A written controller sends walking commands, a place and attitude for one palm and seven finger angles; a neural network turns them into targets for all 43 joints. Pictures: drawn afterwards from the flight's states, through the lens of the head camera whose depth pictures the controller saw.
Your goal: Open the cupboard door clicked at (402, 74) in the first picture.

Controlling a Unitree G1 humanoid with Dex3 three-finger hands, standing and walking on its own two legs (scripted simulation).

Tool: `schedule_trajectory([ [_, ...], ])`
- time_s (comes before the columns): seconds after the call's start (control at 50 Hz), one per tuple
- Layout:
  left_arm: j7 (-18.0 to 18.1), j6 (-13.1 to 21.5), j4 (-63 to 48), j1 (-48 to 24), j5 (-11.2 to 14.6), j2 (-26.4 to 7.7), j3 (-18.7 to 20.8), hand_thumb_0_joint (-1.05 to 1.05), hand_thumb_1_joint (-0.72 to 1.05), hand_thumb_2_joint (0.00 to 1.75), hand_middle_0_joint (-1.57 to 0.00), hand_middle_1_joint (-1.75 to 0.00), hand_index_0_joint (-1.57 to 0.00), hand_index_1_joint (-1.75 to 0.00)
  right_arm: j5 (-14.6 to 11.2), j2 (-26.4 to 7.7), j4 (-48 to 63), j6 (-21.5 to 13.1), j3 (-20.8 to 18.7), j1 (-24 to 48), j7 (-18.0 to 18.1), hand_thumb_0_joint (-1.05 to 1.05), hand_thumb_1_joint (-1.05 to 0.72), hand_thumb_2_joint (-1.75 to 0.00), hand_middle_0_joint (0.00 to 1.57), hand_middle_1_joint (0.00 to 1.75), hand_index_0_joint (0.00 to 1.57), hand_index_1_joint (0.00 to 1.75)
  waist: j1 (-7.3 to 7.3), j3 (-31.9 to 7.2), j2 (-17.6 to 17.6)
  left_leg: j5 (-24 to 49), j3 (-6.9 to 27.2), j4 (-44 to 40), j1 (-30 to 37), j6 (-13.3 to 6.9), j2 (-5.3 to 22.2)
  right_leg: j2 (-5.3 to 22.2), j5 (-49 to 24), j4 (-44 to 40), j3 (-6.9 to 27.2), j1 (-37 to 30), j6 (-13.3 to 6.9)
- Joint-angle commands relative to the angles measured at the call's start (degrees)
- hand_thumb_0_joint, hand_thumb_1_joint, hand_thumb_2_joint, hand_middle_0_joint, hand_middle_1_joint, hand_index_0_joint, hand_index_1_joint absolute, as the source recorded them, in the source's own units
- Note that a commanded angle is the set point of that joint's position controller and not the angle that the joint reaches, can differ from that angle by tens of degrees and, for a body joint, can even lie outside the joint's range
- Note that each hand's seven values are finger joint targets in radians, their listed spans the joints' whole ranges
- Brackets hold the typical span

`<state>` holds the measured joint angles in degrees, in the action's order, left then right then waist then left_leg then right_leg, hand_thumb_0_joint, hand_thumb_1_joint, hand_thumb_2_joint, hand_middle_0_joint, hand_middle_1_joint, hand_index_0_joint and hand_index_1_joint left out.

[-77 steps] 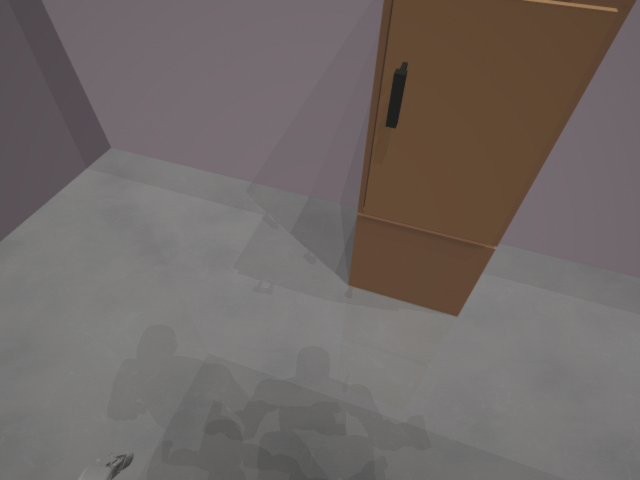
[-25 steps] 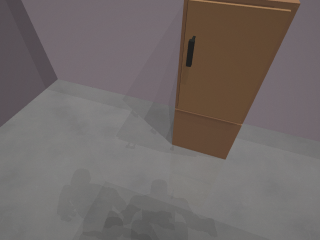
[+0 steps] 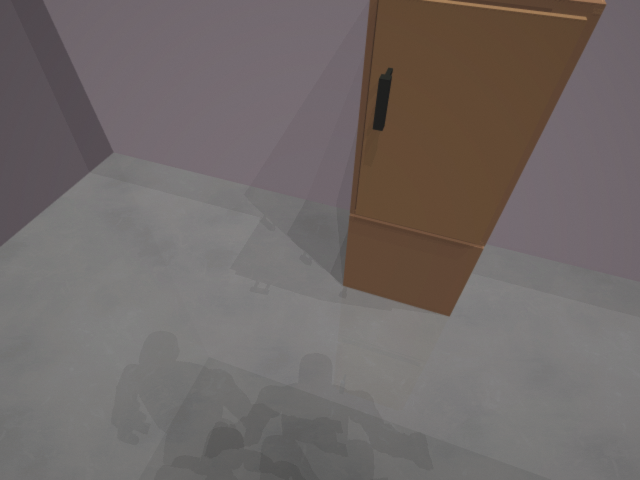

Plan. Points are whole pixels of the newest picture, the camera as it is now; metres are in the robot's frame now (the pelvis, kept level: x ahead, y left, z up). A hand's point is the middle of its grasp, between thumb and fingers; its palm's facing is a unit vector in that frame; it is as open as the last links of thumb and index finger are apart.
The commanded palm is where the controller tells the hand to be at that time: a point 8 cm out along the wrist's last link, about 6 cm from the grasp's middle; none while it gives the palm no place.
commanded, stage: turn to face it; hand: left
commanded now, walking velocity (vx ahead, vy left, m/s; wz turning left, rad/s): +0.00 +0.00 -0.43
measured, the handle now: (384, 99) +0.87 -0.09 +0.04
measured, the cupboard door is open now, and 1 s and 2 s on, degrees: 0 0 0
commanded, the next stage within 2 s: take the last steps up to it in 0.66 s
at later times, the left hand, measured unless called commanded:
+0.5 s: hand out of the picture +0.05 +0.19 -0.18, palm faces -0.13 -0.96 -0.23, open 7.4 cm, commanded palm none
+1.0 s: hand out of the picture +0.08 +0.20 -0.17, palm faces -0.31 -0.93 -0.20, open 7.4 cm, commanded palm none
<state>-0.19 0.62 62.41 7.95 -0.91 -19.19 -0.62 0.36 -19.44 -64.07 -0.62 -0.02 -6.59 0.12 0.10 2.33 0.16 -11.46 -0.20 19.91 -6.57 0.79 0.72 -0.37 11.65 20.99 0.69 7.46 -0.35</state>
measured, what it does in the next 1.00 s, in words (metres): lifts its right foot, turning right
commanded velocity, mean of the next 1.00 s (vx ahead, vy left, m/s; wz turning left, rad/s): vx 0.08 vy -0.02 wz -0.27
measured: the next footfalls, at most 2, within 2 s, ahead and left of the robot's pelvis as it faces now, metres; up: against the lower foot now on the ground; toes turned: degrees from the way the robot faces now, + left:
right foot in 1.08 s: -0.05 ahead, -0.11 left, +0.00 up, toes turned -23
left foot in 1.48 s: +0.27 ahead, +0.04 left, +0.00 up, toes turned -9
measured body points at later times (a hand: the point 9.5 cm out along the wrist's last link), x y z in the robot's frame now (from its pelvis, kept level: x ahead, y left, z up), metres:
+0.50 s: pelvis -0.02 +0.00 -0.02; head +0.02 -0.01 +0.43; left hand +0.06 +0.24 -0.16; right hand +0.00 -0.26 -0.17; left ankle -0.02 +0.13 -0.73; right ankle +0.00 -0.11 -0.75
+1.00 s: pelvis -0.03 +0.03 +0.00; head -0.02 +0.03 +0.45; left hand +0.09 +0.25 -0.15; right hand -0.10 -0.20 -0.15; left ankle -0.03 +0.14 -0.75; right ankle -0.10 -0.09 -0.71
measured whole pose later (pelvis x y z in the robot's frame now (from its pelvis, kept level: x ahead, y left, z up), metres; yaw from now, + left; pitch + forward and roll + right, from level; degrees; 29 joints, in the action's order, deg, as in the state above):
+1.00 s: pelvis -0.03 +0.03 +0.00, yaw -18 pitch +1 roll -1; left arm -1.9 -3.4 57.0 13.5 -2.2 -12.1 3.4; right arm 2.0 -9.5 -59.2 -1.2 -2.4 -17.7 1.2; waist -2.3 0.5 0.7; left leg -16.2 -9.8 25.1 -9.6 -0.8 4.4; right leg 1.8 26.1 42.3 -2.9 17.6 1.3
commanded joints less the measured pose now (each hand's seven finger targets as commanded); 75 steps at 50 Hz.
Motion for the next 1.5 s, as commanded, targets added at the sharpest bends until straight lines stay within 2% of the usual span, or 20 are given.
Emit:
schedule_trajectory([
  [0.0,0.9,1.1,-3.8,-2.5,0.4,-12.1,2.6,0.0,0.9,0.9,-0.2,-0.3,-0.2,-0.3,0.1,-11.8,3.5,-1.3,-2.0,2.4,0.8,0.0,-0.9,-0.9,0.2,0.3,0.2,0.3,-0.04,-3.6,0.0,7.7,4.8,-2.8,0.9,-1.8,6.3,7.1,-8.8,-3.3,6.3,0.8,-1.6],
  [0.3,0.7,-2.3,-8.8,4.0,-0.3,-4.4,3.4,0.0,0.9,0.9,-0.2,-0.3,-0.2,-0.3,0.3,-5.1,8.8,1.0,-3.7,-1.8,1.8,0.0,-0.9,-0.9,0.2,0.3,0.2,0.3,0.18,-3.3,2.1,3.8,0.9,4.8,-2.6,-2.8,10.0,3.0,-11.4,10.4,8.0,10.3,-1.0],
  [0.36,0.8,-2.2,-9.8,5.1,-0.6,-5.2,4.0,0.0,0.9,0.9,-0.2,-0.3,-0.2,-0.3,0.2,-3.0,9.9,1.3,-4.0,-2.0,1.6,0.0,-0.9,-0.9,0.2,0.3,0.2,0.3,0.32,-3.9,-3.6,-3.7,-2.6,11.5,-6.4,-1.2,6.3,6.3,-10.4,6.3,14.7,10.0,-3.0],
  [0.44,1.9,-2.1,-10.3,7.1,-0.6,-7.1,5.4,0.0,0.9,0.9,-0.2,-0.3,-0.2,-0.3,0.0,0.1,10.7,1.5,-3.8,-2.7,1.5,0.0,-0.9,-0.9,0.2,0.3,0.2,0.3,1.96,-3.8,-12.6,-18.0,-1.0,29.1,-16.4,0.5,1.3,14.5,-12.1,-3.0,27.7,4.9,-11.2],
  [0.58,2.0,-2.3,-12.1,3.5,-0.2,-3.5,5.8,0.0,0.9,0.9,-0.2,-0.3,-0.2,-0.3,-0.5,3.0,8.0,0.2,-3.6,-11.3,2.2,0.0,-0.9,-0.9,0.2,0.3,0.2,0.3,-2.19,-8.3,-7.2,-4.0,-1.6,7.2,-1.3,0.3,0.3,8.2,-13.5,4.3,20.0,9.3,-6.3],
  [0.6,1.8,-2.4,-12.5,3.4,0.0,-1.8,5.4,0.0,0.9,0.9,-0.2,-0.3,-0.2,-0.3,-0.3,1.6,7.8,-0.2,-3.9,-12.3,2.4,0.0,-0.9,-0.9,0.2,0.3,0.2,0.3,-2.67,-7.9,-2.7,-3.6,1.1,3.0,4.0,-0.8,3.5,4.9,-7.8,7.5,17.2,15.3,-4.2],
  [0.64,1.1,-2.7,-13.9,2.4,0.2,2.1,5.0,0.0,0.9,0.9,-0.2,-0.3,-0.2,-0.3,0.5,-3.9,10.0,-0.2,-4.9,-10.1,2.3,0.0,-0.9,-0.9,0.2,0.3,0.2,0.3,-2.12,-2.6,16.3,-0.5,19.1,-7.2,-1.3,-8.7,22.0,-3.4,16.5,27.0,3.6,23.9,1.2],
  [0.76,0.0,-3.6,-9.9,6.5,-0.6,3.7,5.3,0.0,0.9,0.9,-0.2,-0.3,-0.2,-0.3,1.3,-0.4,10.6,-0.5,-3.8,-5.6,2.4,0.0,-0.9,-0.9,0.2,0.3,0.2,0.3,0.85,0.4,6.4,3.1,4.9,-4.6,-6.2,-9.4,14.7,0.4,11.4,38.5,0.7,20.7,2.6],
  [0.88,-1.5,-2.6,-11.9,-0.6,-1.1,4.1,4.7,0.0,0.9,0.9,-0.2,-0.3,-0.2,-0.3,1.8,-1.8,6.5,-1.1,-4.9,-16.1,2.1,0.0,-0.9,-0.9,0.2,0.3,0.2,0.3,-4.41,2.0,6.9,-13.4,9.8,-9.0,1.5,-10.5,19.2,2.9,14.6,26.4,-2.5,23.1,1.8],
  [1.0,-1.7,-0.9,-8.3,6.0,-0.6,5.7,4.4,0.0,0.9,0.9,-0.2,-0.3,-0.2,-0.3,1.7,-1.7,4.9,-1.1,-4.9,-14.7,1.6,0.0,-0.9,-0.9,0.2,0.3,0.2,0.3,-1.04,-1.3,5.9,-7.8,3.2,-1.2,-3.0,-6.5,16.1,0.4,7.0,5.3,-7.6,5.6,0.5],
  [1.04,-0.6,0.4,-5.0,13.4,-0.8,2.1,5.0,0.0,0.9,0.9,-0.2,-0.3,-0.2,-0.3,0.8,2.2,4.8,-1.3,-4.1,-14.2,0.8,0.0,-0.9,-0.9,0.2,0.3,0.2,0.3,2.25,-4.5,-3.7,-10.0,-4.5,12.1,-16.5,-2.4,10.9,7.2,5.5,-2.7,0.3,-12.7,-2.5],
  [1.06,0.2,1.0,-2.9,19.9,-0.9,-3.3,6.1,0.0,0.9,0.9,-0.2,-0.3,-0.2,-0.3,0.7,6.3,7.4,-1.7,-2.7,-10.0,0.5,0.0,-0.9,-0.9,0.2,0.3,0.2,0.3,5.56,-3.4,-19.1,-21.0,-11.0,26.5,-30.8,0.3,3.8,19.1,7.7,-7.8,18.1,-19.3,-7.8],
  [1.08,0.9,0.9,-2.1,22.9,-0.2,-4.3,6.0,0.0,0.9,0.9,-0.2,-0.3,-0.2,-0.3,1.3,3.5,9.6,-1.4,-3.1,-4.6,0.3,0.0,-0.9,-0.9,0.2,0.3,0.2,0.3,7.22,-1.0,-14.3,-24.1,-5.6,34.5,-35.2,-0.2,4.1,23.0,8.7,-9.6,22.8,-15.4,-11.3],
  [1.12,1.2,1.6,-2.4,17.9,-0.3,-1.7,5.7,0.0,0.9,0.9,-0.2,-0.3,-0.2,-0.3,1.4,4.1,8.4,-1.0,-3.7,-4.6,-0.3,0.0,-0.9,-0.9,0.2,0.3,0.2,0.3,4.58,4.0,-12.3,-16.0,-2.9,40.4,-36.0,-0.5,6.6,20.3,17.1,-12.2,19.4,-8.2,-11.3],
  [1.2,1.5,3.0,-2.3,14.9,-0.6,3.1,4.1,0.0,0.9,0.9,-0.2,-0.3,-0.2,-0.3,1.5,6.7,6.4,-0.6,-3.6,-8.0,-0.8,0.0,-0.9,-0.9,0.2,0.3,0.2,0.3,0.13,7.0,-4.5,-7.8,-4.4,39.3,-31.8,1.1,7.2,16.2,-2.5,-10.4,6.9,-1.8,-9.4],
  [1.36,1.8,3.7,1.0,17.3,-0.9,2.2,3.9,0.0,0.9,0.9,-0.2,-0.3,-0.2,-0.3,0.7,7.9,8.8,-1.3,-3.4,-3.6,-1.8,0.0,-0.9,-0.9,0.2,0.3,0.2,0.3,-0.22,7.3,-7.7,-1.5,-6.5,22.9,-22.0,-0.6,6.2,14.9,-13.3,-7.8,1.8,0.5,-7.6],
  [1.42,1.6,3.5,1.4,16.1,-0.5,1.5,4.4,0.0,0.9,0.9,-0.2,-0.3,-0.2,-0.3,1.1,5.8,5.2,-2.3,-4.0,-14.8,-0.8,0.0,-0.9,-0.9,0.2,0.3,0.2,0.3,-5.59,1.0,-2.7,2.0,-8.8,14.1,-4.2,-1.9,2.0,11.5,-23.2,7.6,-2.5,2.0,-5.5],
  [1.44,1.4,3.4,1.4,17.3,-0.2,3.1,4.2,0.0,0.9,0.9,-0.2,-0.3,-0.2,-0.3,1.5,1.9,2.8,-2.6,-4.9,-23.3,-0.2,0.0,-0.9,-0.9,0.2,0.3,0.2,0.3,-8.37,-5.1,3.9,2.3,-4.6,11.0,6.9,-2.8,4.5,8.2,-18.3,20.9,-4.5,5.4,-3.8],
  [1.46,0.8,2.9,0.6,21.8,0.6,6.5,3.9,0.0,0.9,0.9,-0.2,-0.3,-0.2,-0.3,2.2,-4.4,1.6,-3.0,-6.2,-28.1,0.5,0.0,-0.9,-0.9,0.2,0.3,0.2,0.3,-7.83,-11.5,20.5,1.1,17.8,3.7,17.2,-7.8,20.2,-0.2,8.3,39.7,-8.7,18.2,-0.8],
  [1.48,0.8,2.9,-1.2,19.7,0.5,6.2,3.7,0.0,0.9,0.9,-0.2,-0.3,-0.2,-0.3,1.2,-6.1,1.5,-2.5,-6.1,-28.9,0.9,0.0,-0.9,-0.9,0.2,0.3,0.2,0.3,-7.35,-12.5,20.7,-2.0,29.3,-4.8,15.8,-11.3,26.1,-1.9,21.8,51.3,-2.5,23.3,-1.5],
])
